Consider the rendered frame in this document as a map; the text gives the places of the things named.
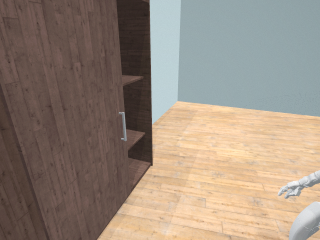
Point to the right robot forearm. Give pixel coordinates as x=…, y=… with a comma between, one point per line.
x=310, y=180

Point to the wardrobe door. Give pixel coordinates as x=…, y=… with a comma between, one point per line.
x=62, y=90
x=19, y=217

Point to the handle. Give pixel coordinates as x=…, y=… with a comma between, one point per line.
x=124, y=126

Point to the robot right thigh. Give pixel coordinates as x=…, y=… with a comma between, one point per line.
x=306, y=223

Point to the right robot hand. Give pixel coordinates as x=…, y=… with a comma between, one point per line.
x=294, y=189

